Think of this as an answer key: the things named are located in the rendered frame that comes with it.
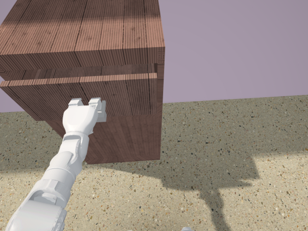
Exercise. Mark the left robot hand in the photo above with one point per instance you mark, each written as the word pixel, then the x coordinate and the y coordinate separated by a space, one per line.
pixel 81 118

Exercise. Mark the left robot forearm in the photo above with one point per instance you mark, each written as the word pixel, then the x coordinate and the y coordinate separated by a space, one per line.
pixel 55 185

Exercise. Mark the left robot upper arm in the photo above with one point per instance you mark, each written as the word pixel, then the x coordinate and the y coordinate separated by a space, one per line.
pixel 39 216

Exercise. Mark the cabinet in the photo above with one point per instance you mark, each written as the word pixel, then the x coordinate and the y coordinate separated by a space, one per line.
pixel 46 34

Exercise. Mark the handle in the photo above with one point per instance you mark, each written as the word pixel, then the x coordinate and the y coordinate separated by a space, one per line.
pixel 102 113

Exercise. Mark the drawer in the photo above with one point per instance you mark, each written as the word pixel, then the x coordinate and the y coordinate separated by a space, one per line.
pixel 127 89

